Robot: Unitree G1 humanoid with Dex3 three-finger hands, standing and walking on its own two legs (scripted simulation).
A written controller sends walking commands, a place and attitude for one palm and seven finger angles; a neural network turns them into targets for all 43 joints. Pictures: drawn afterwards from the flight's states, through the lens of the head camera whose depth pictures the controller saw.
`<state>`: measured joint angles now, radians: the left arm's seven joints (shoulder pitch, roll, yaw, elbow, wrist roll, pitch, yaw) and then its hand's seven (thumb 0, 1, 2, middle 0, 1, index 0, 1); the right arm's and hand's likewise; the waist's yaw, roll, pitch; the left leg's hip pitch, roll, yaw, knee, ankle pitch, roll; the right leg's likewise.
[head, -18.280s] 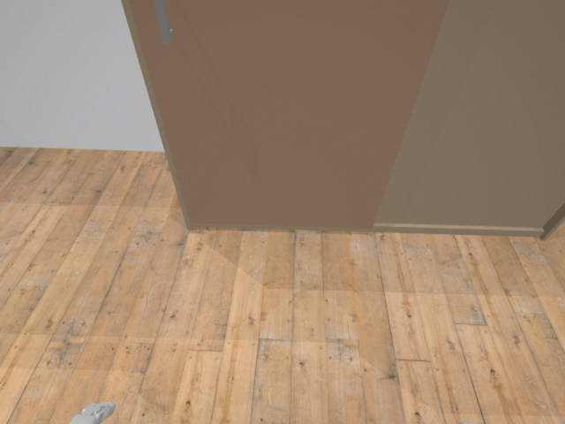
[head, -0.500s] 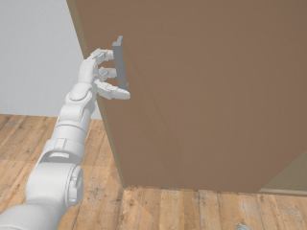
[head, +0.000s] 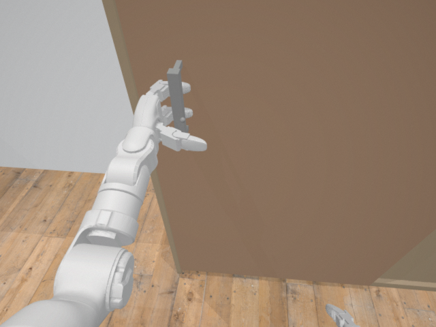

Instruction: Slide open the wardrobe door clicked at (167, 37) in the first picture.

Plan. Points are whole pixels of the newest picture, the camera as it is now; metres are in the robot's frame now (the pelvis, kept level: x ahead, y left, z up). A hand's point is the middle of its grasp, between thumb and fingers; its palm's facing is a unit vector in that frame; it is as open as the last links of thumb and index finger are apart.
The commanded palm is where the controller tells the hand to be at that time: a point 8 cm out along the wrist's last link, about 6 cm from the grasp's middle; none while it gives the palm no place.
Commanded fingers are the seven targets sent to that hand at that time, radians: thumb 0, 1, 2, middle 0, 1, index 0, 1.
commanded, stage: slide the fingers in behind the handle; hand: left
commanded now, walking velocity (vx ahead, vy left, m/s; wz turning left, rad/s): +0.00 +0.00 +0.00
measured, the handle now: (180, 106) +0.48 +0.09 +0.18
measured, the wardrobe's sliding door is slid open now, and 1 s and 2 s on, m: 0.00 0.00 0.00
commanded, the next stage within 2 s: grip the handle and tug to test in 1.04 s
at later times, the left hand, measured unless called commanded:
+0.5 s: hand (183, 124) +0.42 +0.07 +0.19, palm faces -0.04 -1.00 -0.01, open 14.2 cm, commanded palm +0.39 +0.11 +0.19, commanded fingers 0.00 -0.50 0.30 -0.30 -1.20 -0.30 -1.20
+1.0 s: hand (187, 123) +0.42 +0.07 +0.19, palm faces -0.06 -1.00 -0.01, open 14.1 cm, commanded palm +0.40 +0.11 +0.19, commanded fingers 0.00 -0.50 0.30 -0.30 -1.20 -0.30 -1.20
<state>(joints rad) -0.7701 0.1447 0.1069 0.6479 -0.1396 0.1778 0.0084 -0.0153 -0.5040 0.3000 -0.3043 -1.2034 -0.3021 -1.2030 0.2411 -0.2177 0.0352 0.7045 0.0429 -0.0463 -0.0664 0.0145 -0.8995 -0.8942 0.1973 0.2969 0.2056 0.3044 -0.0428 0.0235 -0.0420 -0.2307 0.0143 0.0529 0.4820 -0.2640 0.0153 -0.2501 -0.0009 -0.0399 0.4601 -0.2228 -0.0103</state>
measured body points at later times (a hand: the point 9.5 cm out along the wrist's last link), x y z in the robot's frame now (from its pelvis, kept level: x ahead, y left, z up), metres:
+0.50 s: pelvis +0.00 -0.01 +0.00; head -0.01 -0.02 +0.45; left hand +0.41 +0.13 +0.19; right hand +0.14 -0.25 -0.10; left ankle -0.01 +0.11 -0.74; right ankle +0.01 -0.11 -0.74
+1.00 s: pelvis +0.00 -0.01 +0.00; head -0.01 -0.02 +0.45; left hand +0.41 +0.12 +0.19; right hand +0.14 -0.24 -0.11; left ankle -0.01 +0.11 -0.74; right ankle +0.01 -0.11 -0.74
